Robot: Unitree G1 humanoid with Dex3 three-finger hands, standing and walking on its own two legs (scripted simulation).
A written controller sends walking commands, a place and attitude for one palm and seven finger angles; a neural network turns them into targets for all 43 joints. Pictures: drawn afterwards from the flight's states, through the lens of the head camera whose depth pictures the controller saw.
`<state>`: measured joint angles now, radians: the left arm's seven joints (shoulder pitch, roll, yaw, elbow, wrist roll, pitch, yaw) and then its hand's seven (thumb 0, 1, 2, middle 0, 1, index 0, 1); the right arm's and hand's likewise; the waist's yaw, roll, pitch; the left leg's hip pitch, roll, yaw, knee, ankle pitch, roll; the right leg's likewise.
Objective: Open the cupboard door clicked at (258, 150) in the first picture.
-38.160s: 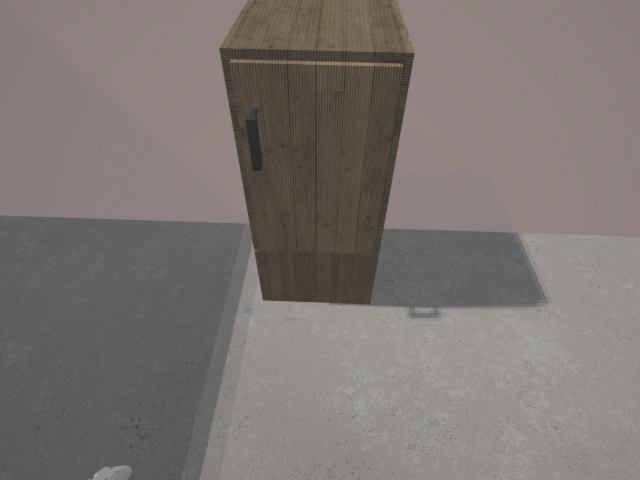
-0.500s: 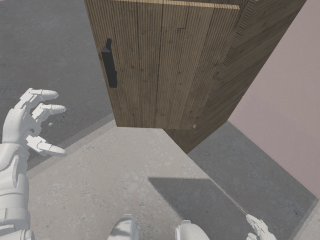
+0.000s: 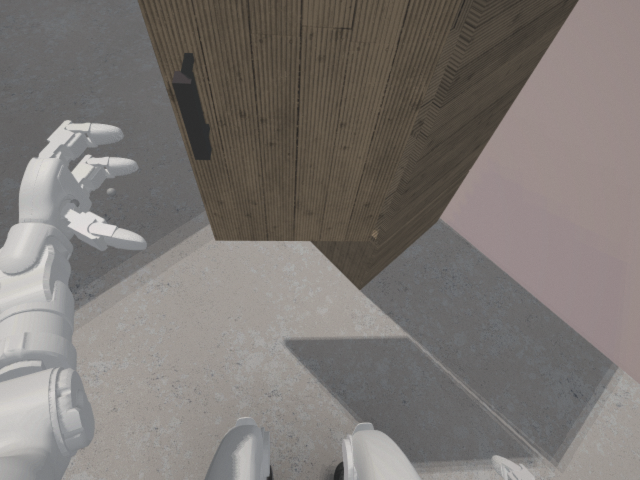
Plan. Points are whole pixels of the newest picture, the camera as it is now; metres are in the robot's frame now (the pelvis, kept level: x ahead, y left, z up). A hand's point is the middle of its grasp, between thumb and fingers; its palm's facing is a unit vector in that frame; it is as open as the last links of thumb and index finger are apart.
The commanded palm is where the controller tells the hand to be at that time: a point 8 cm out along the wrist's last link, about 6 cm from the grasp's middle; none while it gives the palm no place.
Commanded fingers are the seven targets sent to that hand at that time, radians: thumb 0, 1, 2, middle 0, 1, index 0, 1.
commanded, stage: move the hooked fingers beside the handle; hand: left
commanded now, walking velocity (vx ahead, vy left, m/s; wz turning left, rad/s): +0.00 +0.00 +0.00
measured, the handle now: (196, 109) +0.59 +0.17 +0.06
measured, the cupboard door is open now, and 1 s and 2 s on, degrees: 49 49 49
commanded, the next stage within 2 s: slide the fingers in behind the handle in 1.38 s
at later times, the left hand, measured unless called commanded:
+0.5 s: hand (137, 140) +0.52 +0.23 +0.06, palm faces +0.01 -1.00 -0.01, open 14.0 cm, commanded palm +0.51 +0.27 +0.06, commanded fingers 0.00 -0.50 0.30 -0.30 -1.20 -0.30 -1.20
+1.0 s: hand (133, 136) +0.53 +0.24 +0.07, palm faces +0.02 -1.00 -0.01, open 14.0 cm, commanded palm +0.52 +0.27 +0.05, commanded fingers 0.00 -0.50 0.30 -0.30 -1.20 -0.30 -1.20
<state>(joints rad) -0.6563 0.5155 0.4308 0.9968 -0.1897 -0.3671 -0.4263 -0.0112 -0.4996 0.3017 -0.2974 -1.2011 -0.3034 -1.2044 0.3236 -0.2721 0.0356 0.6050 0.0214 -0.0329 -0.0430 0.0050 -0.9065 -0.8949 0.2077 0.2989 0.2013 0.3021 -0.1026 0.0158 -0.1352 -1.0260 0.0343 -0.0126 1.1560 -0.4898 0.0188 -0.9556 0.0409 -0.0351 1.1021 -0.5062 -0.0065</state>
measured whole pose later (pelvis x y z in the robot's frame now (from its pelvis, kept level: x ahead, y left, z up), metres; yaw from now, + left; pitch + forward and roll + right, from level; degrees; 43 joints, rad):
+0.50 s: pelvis +0.00 +0.00 -0.01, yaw -1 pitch +25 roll -4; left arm -0.96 0.65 0.47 1.21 -0.09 -0.37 -0.36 -0.01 -0.50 0.30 -0.30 -1.20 -0.30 -1.20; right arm 0.37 -0.28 0.06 0.63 -0.01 0.04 -0.03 0.00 -0.91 -0.89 0.21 0.30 0.20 0.30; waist -0.19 0.02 -0.12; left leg -1.16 0.05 -0.02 1.22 -0.50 0.02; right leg -1.08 0.06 -0.05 1.14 -0.51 0.00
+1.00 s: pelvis +0.01 +0.01 -0.01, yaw -2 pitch +26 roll -5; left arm -0.93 0.64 0.47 1.17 -0.09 -0.37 -0.34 -0.01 -0.50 0.30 -0.30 -1.20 -0.30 -1.20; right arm 0.39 -0.26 0.06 0.62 -0.02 0.08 0.00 0.00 -0.91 -0.89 0.21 0.30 0.20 0.30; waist -0.19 0.03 -0.12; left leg -1.15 0.05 -0.03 1.20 -0.51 0.03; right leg -1.06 0.06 -0.05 1.11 -0.50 0.00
